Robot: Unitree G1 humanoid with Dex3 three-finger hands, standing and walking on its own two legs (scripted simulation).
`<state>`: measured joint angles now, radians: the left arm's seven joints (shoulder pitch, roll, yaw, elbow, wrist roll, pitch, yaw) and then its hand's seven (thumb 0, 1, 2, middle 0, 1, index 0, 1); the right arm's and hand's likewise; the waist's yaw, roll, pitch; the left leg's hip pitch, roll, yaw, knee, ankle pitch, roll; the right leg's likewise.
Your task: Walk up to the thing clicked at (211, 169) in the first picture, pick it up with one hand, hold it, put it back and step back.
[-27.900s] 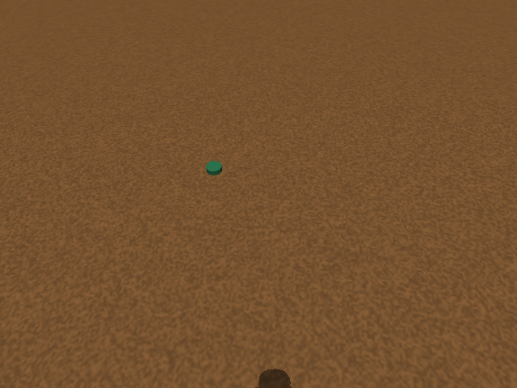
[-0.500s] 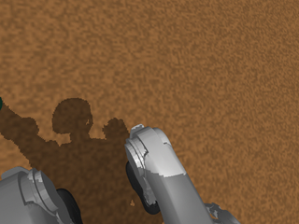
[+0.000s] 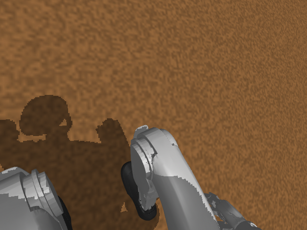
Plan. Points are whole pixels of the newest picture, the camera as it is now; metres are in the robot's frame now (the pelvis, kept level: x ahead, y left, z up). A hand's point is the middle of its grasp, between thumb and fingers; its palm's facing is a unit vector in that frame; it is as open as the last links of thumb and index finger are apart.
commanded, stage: rest palm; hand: left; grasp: from above
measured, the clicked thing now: out of the picture +0.50 +0.32 -0.30
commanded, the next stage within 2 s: close in 1.34 s
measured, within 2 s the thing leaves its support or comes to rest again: neither
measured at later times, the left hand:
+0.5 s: hand out of the picture +0.48 +0.31 -0.25, palm faces -0.44 -0.17 -0.88, open 14.0 cm
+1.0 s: hand out of the picture +0.48 +0.31 -0.26, palm faces -0.42 -0.14 -0.90, open 13.7 cm
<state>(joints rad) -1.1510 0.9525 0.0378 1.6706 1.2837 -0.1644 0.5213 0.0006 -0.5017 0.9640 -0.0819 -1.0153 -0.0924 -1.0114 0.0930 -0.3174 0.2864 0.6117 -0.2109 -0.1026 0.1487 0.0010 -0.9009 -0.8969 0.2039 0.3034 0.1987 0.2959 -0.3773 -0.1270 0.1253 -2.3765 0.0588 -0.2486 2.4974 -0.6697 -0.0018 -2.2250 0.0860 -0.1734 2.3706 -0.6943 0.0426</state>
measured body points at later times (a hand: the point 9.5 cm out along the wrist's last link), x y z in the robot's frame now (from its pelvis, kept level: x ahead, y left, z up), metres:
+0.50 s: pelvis +0.00 +0.00 +0.00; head +0.29 +0.12 +0.32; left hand +0.50 +0.32 -0.20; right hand +0.03 -0.24 -0.06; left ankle +0.07 +0.13 -0.28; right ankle +0.10 -0.11 -0.28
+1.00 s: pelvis +0.00 +0.00 +0.00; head +0.29 +0.13 +0.31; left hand +0.50 +0.32 -0.21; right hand +0.05 -0.24 -0.05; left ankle +0.07 +0.13 -0.28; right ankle +0.10 -0.11 -0.28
